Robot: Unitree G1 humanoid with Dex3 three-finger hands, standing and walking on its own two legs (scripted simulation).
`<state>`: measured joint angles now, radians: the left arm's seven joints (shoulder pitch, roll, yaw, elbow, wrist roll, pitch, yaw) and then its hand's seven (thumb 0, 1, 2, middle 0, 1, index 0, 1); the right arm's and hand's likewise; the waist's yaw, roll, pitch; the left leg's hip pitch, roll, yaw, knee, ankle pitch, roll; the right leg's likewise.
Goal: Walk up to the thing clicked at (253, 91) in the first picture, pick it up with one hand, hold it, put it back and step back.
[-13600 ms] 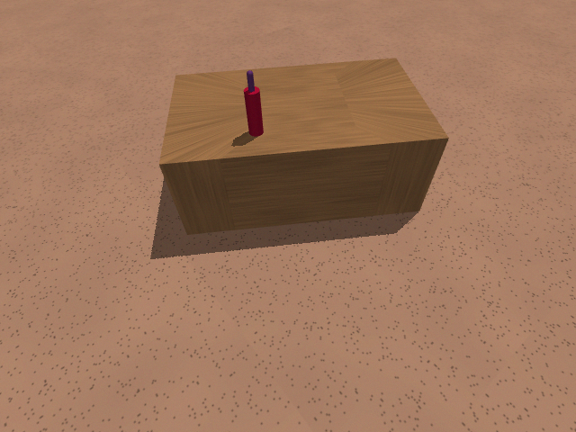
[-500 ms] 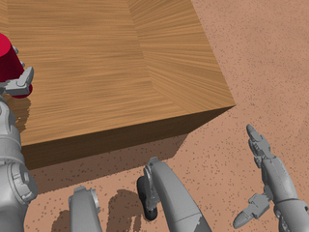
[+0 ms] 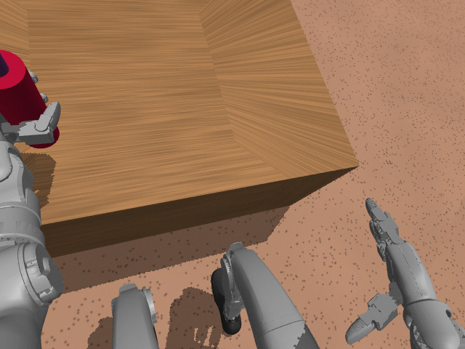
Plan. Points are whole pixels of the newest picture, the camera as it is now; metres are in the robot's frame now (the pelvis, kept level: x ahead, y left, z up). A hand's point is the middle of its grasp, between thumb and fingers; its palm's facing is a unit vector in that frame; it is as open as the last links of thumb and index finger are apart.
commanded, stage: lift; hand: left
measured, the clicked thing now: (14, 94) +0.53 +0.20 +0.02
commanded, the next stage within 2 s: hold in 1.54 s
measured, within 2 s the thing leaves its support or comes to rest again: neither
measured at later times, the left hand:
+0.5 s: hand (20, 107) +0.50 +0.19 +0.03, palm faces +0.17 -0.99 -0.02, open 7.8 cm
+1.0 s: hand (4, 126) +0.43 +0.18 +0.11, palm faces +0.18 -0.98 -0.03, open 7.8 cm
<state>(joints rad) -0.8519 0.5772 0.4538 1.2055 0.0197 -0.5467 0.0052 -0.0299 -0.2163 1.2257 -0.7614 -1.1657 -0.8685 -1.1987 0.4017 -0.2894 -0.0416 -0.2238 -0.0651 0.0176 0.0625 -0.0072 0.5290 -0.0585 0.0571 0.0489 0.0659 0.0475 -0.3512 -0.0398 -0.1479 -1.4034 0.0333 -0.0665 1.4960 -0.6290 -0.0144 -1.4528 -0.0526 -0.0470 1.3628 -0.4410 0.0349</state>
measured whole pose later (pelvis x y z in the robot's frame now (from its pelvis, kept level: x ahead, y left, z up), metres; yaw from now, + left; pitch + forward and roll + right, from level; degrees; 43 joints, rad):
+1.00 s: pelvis +0.03 -0.01 +0.08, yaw +1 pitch +18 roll -1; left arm -0.38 0.25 0.26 0.68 -0.10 -0.41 0.00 -0.03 -0.22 1.23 -0.77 -1.15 -0.88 -1.19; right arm 0.45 -0.24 -0.07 -0.04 -0.02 0.06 0.00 -0.01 0.54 -0.05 0.05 0.05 0.06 0.05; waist -0.11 -0.02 -0.12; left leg -0.89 0.02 -0.02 1.13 -0.55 -0.02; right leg -0.97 -0.06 -0.02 1.07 -0.41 0.03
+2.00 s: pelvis +0.04 +0.00 +0.11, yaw +1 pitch +11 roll +0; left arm -0.13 0.17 0.16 0.36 -0.14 -0.29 0.03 -0.03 -0.23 1.24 -0.77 -1.15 -0.88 -1.18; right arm 0.44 -0.22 -0.08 0.09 0.00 0.06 -0.03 -0.01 0.54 -0.05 0.05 0.05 0.06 0.05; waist -0.04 -0.02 -0.09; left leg -0.64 0.02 0.00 0.94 -0.50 -0.01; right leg -0.73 -0.06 -0.01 0.91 -0.37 0.04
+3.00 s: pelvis +0.04 -0.01 +0.12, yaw +1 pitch +9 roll +0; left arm -0.10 0.15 0.16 0.35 -0.14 -0.29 0.03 -0.03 -0.23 1.24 -0.77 -1.15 -0.88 -1.18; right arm 0.38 -0.21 -0.08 0.23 0.00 0.02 -0.04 -0.01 0.54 -0.06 0.05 0.05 0.06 0.05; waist -0.03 -0.01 -0.07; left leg -0.59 0.02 0.00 0.90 -0.47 -0.02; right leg -0.68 -0.06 -0.01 0.87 -0.35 0.03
